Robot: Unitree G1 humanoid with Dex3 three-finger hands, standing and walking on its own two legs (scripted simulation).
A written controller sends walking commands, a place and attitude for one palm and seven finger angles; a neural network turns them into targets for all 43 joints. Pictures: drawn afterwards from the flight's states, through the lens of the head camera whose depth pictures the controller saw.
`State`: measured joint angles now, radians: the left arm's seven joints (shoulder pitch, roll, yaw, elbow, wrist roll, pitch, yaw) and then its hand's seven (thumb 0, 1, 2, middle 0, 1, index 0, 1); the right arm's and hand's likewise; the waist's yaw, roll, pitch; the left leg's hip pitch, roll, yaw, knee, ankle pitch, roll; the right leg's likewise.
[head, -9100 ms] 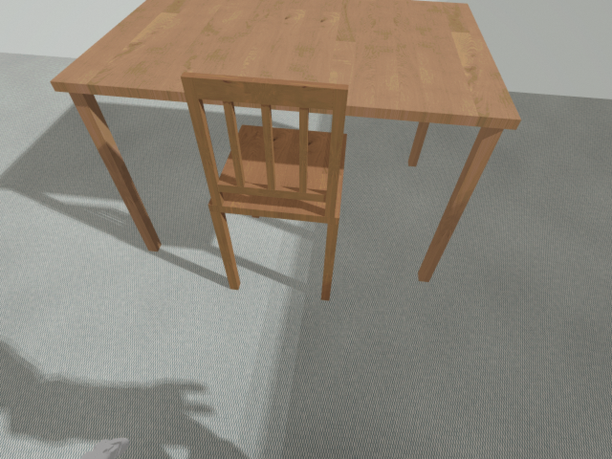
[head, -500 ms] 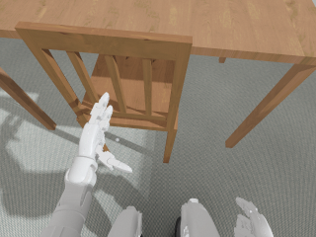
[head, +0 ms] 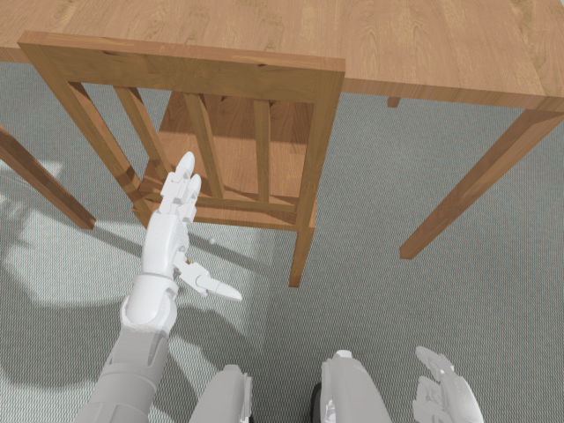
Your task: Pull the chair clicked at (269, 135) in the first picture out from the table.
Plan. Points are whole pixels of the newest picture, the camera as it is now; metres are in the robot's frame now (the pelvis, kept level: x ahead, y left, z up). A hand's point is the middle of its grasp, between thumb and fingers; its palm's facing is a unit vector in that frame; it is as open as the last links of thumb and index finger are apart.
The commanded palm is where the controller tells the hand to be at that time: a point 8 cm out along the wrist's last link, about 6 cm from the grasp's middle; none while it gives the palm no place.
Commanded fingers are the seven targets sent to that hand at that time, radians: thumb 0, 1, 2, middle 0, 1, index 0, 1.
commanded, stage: aim the fingers beside a spindle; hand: left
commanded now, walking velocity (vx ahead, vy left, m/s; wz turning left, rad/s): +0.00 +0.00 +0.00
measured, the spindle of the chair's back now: (208, 151) +0.50 +0.12 +0.02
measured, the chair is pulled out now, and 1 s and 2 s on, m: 0.00 0.00 0.00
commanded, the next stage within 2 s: push the fingers through the gap in 1.98 s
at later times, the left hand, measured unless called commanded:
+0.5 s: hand (202, 236) +0.36 +0.12 +0.02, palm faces -0.07 -1.00 -0.05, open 16.9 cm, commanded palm +0.34 +0.16 +0.02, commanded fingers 0.00 -0.50 0.30 -0.06 -0.08 -0.06 -0.08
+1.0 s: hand (205, 244) +0.35 +0.11 +0.02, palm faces -0.08 -1.00 -0.03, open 16.9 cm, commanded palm +0.34 +0.17 +0.03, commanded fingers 0.00 -0.50 0.30 -0.06 -0.08 -0.06 -0.08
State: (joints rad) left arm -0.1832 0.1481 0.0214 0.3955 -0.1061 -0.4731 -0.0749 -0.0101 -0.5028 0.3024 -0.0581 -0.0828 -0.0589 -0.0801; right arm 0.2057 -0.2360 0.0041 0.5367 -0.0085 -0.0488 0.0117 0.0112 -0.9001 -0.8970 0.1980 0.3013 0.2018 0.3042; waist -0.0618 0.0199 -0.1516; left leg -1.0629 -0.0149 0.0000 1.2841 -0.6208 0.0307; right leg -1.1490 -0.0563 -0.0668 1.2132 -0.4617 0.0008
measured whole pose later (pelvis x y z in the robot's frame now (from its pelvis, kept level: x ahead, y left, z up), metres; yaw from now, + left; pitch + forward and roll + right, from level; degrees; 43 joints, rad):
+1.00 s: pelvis +0.00 -0.01 +0.00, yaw +0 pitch +23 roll -1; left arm -0.14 0.16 0.05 0.37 -0.13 -0.47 -0.08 -0.01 -0.50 0.30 -0.06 -0.08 -0.06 -0.08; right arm 0.22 -0.24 0.00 0.53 0.00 -0.04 0.02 0.01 -0.90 -0.90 0.20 0.30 0.20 0.30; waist -0.06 0.03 -0.15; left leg -1.05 -0.01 0.00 1.26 -0.62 0.02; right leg -1.14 -0.05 -0.06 1.20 -0.46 -0.01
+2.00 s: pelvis +0.00 +0.00 +0.00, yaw +0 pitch +23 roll -2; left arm -0.13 0.15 0.02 0.37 -0.13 -0.45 -0.08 -0.01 -0.50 0.30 -0.06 -0.08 -0.06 -0.08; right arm 0.21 -0.24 0.00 0.53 0.00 -0.04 0.01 0.01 -0.90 -0.90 0.20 0.30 0.20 0.30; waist -0.06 0.03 -0.15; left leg -1.05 -0.01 0.00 1.27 -0.62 0.03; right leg -1.14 -0.05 -0.07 1.20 -0.46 0.00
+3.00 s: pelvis +0.00 +0.00 +0.00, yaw -1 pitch +25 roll -2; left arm -0.57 0.22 0.18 0.80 -0.10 -0.50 -0.07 -0.01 -0.50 0.30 -0.06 -0.08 -0.06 -0.08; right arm 0.27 -0.25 0.00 0.60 -0.02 -0.02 0.02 0.01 -0.90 -0.90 0.20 0.30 0.20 0.30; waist -0.12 0.03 -0.14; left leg -1.11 -0.01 0.00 1.27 -0.60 0.03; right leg -1.19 -0.04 -0.06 1.19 -0.44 0.00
